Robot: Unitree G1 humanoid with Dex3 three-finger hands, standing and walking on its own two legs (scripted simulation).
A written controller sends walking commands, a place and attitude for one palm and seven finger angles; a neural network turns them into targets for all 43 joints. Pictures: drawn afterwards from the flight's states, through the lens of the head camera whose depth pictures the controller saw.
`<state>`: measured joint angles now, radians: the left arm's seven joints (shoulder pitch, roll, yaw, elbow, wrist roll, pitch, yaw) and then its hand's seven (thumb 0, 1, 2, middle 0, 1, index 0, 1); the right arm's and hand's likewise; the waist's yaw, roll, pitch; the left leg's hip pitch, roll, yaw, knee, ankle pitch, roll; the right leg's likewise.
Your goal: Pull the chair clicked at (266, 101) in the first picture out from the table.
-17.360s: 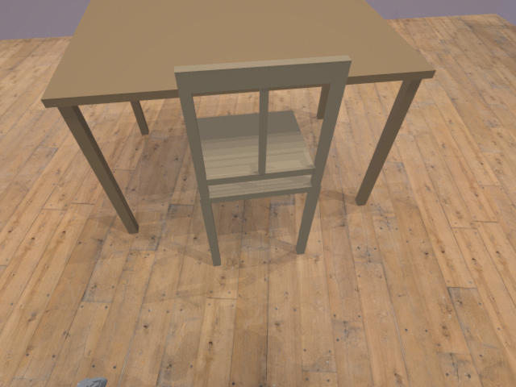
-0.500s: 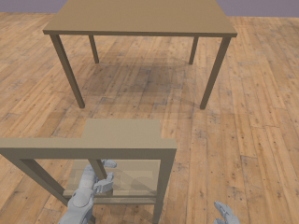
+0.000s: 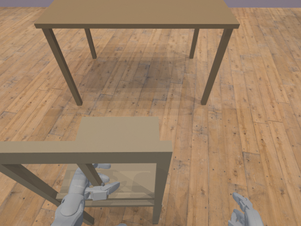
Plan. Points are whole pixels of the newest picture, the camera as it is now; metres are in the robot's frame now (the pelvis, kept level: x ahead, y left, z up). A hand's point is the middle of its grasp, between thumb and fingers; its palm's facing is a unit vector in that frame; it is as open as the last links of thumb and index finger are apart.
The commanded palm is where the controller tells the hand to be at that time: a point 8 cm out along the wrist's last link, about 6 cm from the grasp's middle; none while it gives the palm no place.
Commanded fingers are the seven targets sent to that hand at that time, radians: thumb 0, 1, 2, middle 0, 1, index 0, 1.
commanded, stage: open the thumb and straighten the fingers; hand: left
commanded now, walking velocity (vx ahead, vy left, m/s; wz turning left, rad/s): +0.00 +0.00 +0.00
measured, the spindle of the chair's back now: (96, 180) +0.25 +0.16 -0.05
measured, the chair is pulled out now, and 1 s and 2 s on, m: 0.70 0.70 0.70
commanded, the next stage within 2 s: draw the fingers out of the gap in 0.48 s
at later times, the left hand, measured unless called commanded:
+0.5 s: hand (102, 186) +0.24 +0.14 -0.06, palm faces +0.00 -0.99 -0.17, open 17.1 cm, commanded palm +0.23 +0.20 -0.03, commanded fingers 0.00 -0.55 0.20 0.00 0.00 0.00 0.00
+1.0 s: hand (99, 212) +0.18 +0.14 -0.06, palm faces +0.01 -0.99 -0.17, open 17.5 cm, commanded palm +0.15 +0.19 -0.03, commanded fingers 0.00 -0.55 0.20 0.00 0.00 0.00 0.00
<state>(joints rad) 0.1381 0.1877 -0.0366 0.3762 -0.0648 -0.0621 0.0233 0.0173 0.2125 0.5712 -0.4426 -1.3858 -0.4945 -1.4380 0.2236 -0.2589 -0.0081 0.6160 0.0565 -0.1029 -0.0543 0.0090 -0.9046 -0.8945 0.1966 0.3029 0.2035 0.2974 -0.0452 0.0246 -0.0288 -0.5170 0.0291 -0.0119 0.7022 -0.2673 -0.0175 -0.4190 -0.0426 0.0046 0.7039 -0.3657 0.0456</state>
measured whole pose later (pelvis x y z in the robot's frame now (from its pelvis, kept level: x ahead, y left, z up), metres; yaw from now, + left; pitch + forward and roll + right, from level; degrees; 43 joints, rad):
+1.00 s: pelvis +0.03 +0.00 -0.04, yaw +2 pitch +12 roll -2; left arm 0.63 0.20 -0.09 -0.18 -0.03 0.11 0.01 -0.01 -0.54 0.20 -0.01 0.00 -0.01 0.00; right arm 0.24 -0.20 0.00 0.48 0.04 -0.13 -0.12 0.01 -0.90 -0.89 0.20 0.30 0.20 0.30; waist -0.01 0.06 -0.16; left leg -0.77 0.02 -0.07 1.01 -0.45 -0.03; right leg -0.63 -0.05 -0.04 0.98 -0.56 0.04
